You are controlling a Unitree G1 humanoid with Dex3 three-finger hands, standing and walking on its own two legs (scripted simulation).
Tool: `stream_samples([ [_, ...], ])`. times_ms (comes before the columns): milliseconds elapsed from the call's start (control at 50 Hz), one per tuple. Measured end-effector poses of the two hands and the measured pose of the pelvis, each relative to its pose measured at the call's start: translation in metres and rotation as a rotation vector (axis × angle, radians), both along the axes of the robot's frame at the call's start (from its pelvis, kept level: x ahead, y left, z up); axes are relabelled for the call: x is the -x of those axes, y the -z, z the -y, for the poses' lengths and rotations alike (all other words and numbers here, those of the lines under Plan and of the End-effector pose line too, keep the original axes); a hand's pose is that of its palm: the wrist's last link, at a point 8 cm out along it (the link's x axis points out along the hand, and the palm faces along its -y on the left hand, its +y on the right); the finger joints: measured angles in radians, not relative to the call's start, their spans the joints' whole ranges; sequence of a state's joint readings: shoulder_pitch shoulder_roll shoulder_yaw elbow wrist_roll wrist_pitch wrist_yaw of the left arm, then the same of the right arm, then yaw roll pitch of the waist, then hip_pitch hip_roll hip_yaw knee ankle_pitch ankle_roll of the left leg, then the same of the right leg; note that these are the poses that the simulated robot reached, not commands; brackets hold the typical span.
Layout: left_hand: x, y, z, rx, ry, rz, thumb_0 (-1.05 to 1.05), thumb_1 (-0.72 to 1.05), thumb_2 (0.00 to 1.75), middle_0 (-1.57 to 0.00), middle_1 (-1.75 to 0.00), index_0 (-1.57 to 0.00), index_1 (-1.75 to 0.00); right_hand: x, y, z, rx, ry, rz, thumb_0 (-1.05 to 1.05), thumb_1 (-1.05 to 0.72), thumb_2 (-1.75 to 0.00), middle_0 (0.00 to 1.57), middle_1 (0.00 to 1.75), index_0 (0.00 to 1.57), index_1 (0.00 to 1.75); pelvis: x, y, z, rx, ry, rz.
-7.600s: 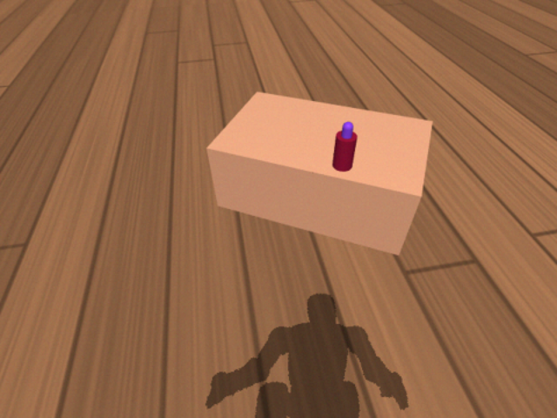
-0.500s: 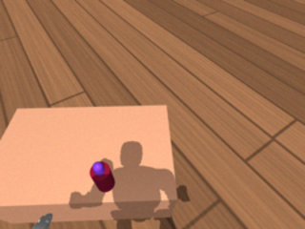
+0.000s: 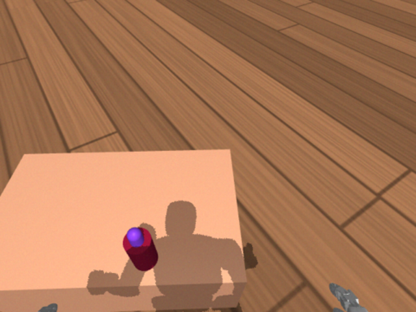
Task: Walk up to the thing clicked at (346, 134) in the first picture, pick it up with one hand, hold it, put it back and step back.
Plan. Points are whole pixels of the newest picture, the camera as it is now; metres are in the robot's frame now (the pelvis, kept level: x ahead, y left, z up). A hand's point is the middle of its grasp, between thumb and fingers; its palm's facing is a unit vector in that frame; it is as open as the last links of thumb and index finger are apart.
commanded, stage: go down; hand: left
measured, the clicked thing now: (139, 246) +0.40 +0.21 -0.29
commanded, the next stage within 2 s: none
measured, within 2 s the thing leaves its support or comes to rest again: neither
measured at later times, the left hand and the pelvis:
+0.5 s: hand out of the picture +0.14 +0.28 -0.11, palm faces +0.07 -0.94 -0.33, open 17.5 cm; pelvis -0.01 +0.00 -0.03, yaw +0 degrees
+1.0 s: hand out of the picture +0.17 +0.30 -0.09, palm faces +0.14 -0.93 -0.33, open 17.5 cm; pelvis -0.02 +0.00 -0.04, yaw +1 degrees
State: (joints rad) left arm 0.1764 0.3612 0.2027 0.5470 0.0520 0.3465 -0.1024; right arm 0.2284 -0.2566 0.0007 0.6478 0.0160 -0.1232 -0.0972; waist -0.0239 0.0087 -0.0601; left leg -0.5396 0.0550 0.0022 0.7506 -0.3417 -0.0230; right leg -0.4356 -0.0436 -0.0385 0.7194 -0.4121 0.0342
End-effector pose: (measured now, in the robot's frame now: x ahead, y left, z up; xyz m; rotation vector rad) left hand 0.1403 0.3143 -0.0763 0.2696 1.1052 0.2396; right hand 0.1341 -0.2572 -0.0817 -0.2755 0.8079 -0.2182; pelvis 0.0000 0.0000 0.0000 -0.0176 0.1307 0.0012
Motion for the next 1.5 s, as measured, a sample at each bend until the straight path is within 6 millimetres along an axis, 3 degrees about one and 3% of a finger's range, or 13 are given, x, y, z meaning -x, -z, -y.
stream_samples([
  [180, 0.003, -0.004, -0.006, 0.004, 0.006, 0.014, -0.01, -0.50, 0.04, -0.08, -0.06, -0.09, -0.06, -0.008, 0.006, -0.004, 0.012, 0.002, 0.055, 0.01, -0.88, -0.89, 0.21, 0.30, 0.20, 0.30, 0.000, 0.012, 0.000, 0.008, -0.005, -0.031],
  [440, 0.012, -0.005, -0.009, -0.001, 0.011, 0.046, -0.01, -0.56, 0.04, -0.08, -0.06, -0.08, -0.06, -0.004, 0.016, -0.009, 0.028, 0.018, 0.103, 0.01, -0.89, -0.89, 0.21, 0.30, 0.20, 0.30, 0.005, 0.028, -0.002, 0.021, -0.009, -0.060],
  [860, 0.023, -0.010, -0.016, -0.008, -0.003, 0.080, -0.01, -0.58, 0.05, -0.08, -0.06, -0.07, -0.06, 0.004, 0.016, -0.018, 0.039, 0.007, 0.178, 0.01, -0.88, -0.89, 0.21, 0.30, 0.20, 0.30, 0.017, 0.036, -0.005, 0.034, -0.016, -0.060],
  [940, 0.010, -0.015, -0.024, -0.018, -0.012, 0.131, -0.01, -0.57, 0.06, -0.08, -0.06, -0.07, -0.06, 0.006, 0.018, -0.017, 0.051, -0.001, 0.174, 0.01, -0.88, -0.89, 0.21, 0.30, 0.20, 0.30, 0.019, 0.037, -0.004, 0.035, -0.020, -0.055],
  [1180, -0.065, -0.049, -0.063, 0.023, -0.013, 0.329, -0.01, -0.52, 0.06, -0.07, -0.03, -0.05, -0.05, 0.030, 0.016, -0.002, 0.095, 0.024, 0.108, 0.01, -0.90, -0.90, 0.21, 0.30, 0.20, 0.30, 0.023, 0.031, -0.003, 0.036, -0.012, -0.053],
  [1500, -0.099, -0.056, -0.096, 0.091, 0.022, 0.486, -0.01, -0.54, 0.06, -0.07, -0.02, -0.04, -0.04, 0.071, 0.027, 0.006, 0.140, 0.021, -0.055, 0.01, -0.91, -0.91, 0.21, 0.30, 0.20, 0.30, 0.028, 0.033, -0.007, 0.031, 0.005, -0.087],
])
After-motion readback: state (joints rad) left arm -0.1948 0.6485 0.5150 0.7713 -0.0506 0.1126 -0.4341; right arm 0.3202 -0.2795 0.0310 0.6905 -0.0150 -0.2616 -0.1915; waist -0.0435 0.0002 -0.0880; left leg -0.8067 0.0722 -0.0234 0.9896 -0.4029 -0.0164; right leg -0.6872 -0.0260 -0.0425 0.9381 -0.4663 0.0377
